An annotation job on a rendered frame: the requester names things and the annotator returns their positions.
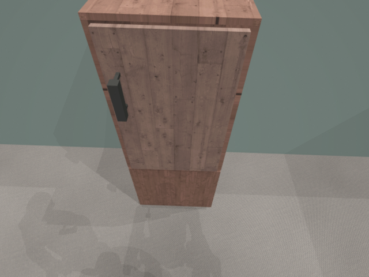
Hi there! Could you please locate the cupboard door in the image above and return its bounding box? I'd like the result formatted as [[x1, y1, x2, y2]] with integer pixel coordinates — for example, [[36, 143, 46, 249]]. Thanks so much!
[[88, 23, 251, 171]]

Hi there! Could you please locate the handle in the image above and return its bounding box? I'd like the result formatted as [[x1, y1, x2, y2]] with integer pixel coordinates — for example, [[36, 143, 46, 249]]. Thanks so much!
[[107, 72, 128, 122]]

